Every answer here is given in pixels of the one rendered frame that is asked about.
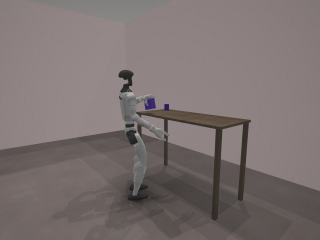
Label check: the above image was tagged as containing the robot right upper arm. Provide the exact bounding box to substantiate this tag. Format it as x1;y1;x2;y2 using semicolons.
126;92;138;122

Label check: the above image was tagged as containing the sponge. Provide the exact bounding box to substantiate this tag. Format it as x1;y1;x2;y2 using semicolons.
144;98;156;110

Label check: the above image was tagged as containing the robot right forearm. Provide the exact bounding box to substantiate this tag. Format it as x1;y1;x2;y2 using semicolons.
133;114;157;133

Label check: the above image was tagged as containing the table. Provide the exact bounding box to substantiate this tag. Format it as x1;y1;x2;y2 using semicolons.
136;109;251;221

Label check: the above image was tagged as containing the left robot foot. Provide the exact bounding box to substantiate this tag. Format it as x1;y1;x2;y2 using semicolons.
129;184;148;191

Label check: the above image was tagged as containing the robot right shin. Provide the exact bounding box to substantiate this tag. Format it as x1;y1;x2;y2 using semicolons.
133;164;147;196

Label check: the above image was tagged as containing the left robot hand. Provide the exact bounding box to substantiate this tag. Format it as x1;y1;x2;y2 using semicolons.
144;94;155;106

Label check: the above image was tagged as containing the right robot hand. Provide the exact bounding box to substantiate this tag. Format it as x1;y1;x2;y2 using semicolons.
154;128;169;142

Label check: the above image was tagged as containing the robot left forearm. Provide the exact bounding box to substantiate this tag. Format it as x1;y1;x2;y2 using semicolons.
136;95;146;104

